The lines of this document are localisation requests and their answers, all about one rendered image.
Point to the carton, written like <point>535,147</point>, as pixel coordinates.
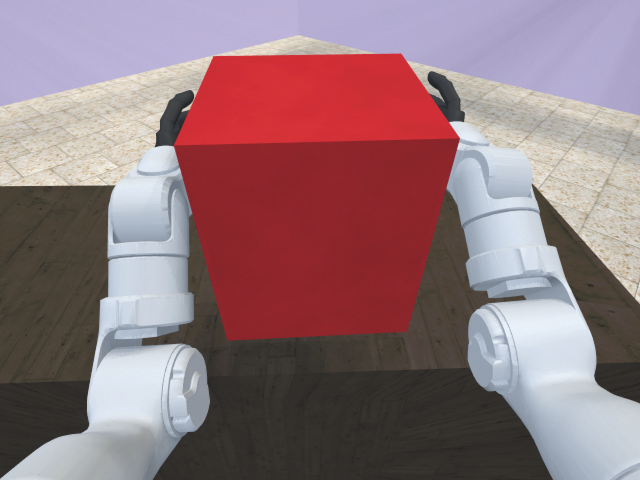
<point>315,183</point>

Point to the robot left upper arm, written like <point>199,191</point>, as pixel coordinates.
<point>143,400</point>

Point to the robot right upper arm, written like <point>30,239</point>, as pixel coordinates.
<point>539,356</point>

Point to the pedestal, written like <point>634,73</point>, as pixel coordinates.
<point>380,406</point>

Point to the left robot forearm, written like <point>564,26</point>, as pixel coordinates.
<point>148,243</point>

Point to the right robot forearm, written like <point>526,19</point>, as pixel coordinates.
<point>508,251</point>

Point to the robot right hand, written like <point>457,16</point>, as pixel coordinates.
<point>450,107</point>

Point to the robot left hand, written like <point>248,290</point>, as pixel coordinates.
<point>173,119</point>

